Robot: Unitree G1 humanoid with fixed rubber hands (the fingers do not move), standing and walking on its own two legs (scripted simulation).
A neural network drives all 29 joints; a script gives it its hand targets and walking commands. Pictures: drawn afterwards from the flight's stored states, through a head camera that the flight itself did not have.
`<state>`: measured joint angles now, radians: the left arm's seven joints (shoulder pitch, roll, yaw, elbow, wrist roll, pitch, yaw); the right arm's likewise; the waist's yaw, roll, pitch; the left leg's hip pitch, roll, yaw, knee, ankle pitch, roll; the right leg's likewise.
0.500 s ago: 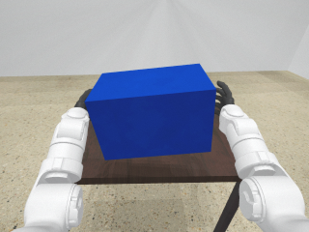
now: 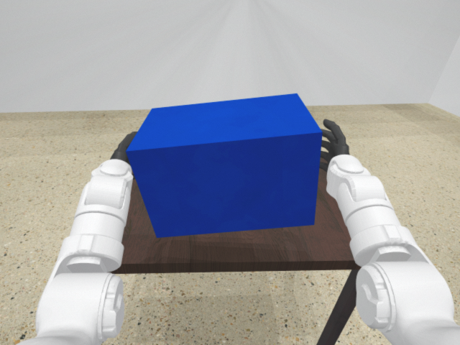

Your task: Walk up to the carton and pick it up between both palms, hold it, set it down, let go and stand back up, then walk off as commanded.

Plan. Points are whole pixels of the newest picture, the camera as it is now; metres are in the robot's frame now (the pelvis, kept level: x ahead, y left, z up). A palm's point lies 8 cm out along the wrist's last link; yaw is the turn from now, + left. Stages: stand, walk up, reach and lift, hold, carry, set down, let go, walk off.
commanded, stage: hold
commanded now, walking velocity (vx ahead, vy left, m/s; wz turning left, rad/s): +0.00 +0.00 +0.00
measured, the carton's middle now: (228, 163) +0.42 +0.03 +0.18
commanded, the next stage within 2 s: none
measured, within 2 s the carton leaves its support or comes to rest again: neither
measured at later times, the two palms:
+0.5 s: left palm (121, 168) +0.37 +0.22 +0.20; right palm (337, 161) +0.37 -0.16 +0.23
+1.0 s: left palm (121, 168) +0.37 +0.22 +0.20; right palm (338, 161) +0.37 -0.16 +0.23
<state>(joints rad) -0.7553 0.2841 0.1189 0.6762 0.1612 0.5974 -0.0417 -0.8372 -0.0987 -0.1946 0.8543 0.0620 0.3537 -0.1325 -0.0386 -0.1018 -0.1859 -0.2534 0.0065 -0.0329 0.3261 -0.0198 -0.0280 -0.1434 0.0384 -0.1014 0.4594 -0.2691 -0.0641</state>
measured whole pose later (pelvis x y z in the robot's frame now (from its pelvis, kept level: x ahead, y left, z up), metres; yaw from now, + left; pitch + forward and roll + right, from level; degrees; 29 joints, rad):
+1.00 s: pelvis +0.00 +0.00 +0.00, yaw +0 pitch -3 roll +1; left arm -0.76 0.28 0.12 0.67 0.16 0.60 -0.04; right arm -0.84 -0.10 -0.20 0.85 0.06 0.35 -0.13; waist -0.04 -0.10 -0.18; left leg -0.25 0.01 -0.03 0.32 -0.02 -0.03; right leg -0.14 0.04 -0.10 0.46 -0.27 -0.07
